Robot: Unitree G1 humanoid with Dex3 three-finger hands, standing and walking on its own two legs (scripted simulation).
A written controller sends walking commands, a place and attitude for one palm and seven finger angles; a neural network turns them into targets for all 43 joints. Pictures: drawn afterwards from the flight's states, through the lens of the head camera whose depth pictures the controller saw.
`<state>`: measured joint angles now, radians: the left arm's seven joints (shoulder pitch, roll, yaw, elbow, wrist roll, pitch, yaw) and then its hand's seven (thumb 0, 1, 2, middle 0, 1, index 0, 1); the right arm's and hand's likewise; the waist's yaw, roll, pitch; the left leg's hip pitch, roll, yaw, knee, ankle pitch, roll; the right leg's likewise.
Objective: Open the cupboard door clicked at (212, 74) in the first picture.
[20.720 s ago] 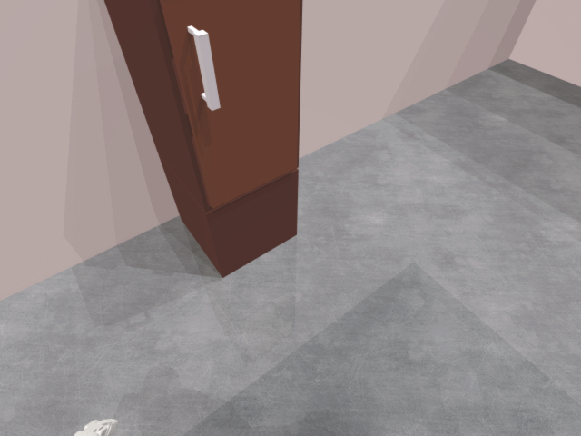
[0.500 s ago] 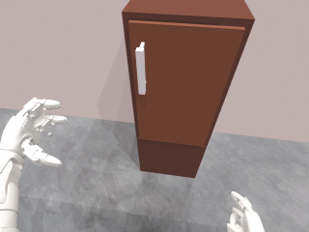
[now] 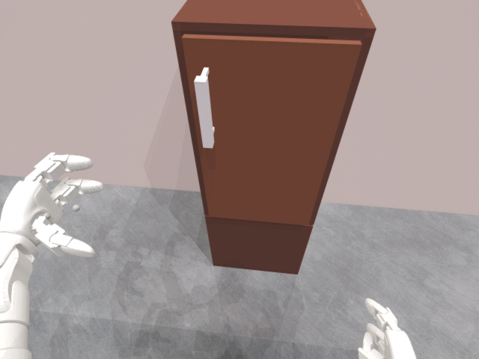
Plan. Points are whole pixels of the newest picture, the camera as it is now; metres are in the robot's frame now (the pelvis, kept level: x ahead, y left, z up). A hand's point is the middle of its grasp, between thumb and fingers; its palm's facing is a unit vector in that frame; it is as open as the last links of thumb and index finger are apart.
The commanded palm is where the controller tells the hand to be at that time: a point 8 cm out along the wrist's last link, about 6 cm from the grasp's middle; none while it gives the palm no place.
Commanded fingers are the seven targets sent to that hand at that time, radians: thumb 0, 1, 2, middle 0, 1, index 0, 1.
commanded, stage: raise the hand with hooked fingers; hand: left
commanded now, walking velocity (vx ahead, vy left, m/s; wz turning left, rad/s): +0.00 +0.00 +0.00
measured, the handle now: (207, 109) +0.59 +0.12 +0.11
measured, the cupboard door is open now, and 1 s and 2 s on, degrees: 0 0 0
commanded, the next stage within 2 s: move the hooked fingers beside the handle in 0.02 s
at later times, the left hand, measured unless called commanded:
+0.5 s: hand (110, 180) +0.35 +0.24 +0.13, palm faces -0.02 -1.00 -0.03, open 14.0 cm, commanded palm +0.32 +0.30 +0.13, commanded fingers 0.00 -0.50 0.30 -0.30 -1.20 -0.30 -1.20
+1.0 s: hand (143, 150) +0.43 +0.21 +0.13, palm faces -0.05 -1.00 +0.00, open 14.0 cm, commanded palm +0.41 +0.27 +0.13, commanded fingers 0.00 -0.50 0.30 -0.30 -1.20 -0.30 -1.20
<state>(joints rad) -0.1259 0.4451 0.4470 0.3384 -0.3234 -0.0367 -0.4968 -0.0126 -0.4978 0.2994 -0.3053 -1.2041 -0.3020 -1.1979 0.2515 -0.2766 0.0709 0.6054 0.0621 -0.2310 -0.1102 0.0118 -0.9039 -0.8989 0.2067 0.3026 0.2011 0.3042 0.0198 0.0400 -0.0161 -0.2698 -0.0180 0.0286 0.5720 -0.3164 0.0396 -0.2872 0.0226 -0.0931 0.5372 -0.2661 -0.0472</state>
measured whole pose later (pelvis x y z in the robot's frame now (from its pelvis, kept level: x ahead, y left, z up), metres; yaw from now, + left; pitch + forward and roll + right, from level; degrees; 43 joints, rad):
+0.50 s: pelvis +0.00 +0.00 +0.00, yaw +0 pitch +2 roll +0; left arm -0.35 0.44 0.38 0.53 -0.28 -0.06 -0.45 -0.01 -0.50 0.30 -0.31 -1.20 -0.30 -1.20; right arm 0.26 -0.28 0.07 0.62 0.06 -0.22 -0.11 0.01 -0.90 -0.90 0.21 0.30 0.20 0.30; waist -0.01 0.03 -0.02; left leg -0.31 -0.02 0.03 0.59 -0.31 0.04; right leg -0.34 0.02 -0.09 0.56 -0.27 -0.05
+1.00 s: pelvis +0.00 +0.01 -0.01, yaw -1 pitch +6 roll +0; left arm -0.65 0.45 0.35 0.87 -0.20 -0.14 -0.37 -0.01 -0.50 0.30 -0.30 -1.20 -0.30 -1.20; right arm 0.34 -0.29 0.06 0.65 0.05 -0.13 -0.08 0.01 -0.90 -0.90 0.21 0.30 0.20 0.30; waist -0.06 0.02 -0.04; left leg -0.40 -0.02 0.05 0.61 -0.33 0.05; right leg -0.43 0.02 -0.08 0.59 -0.28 -0.04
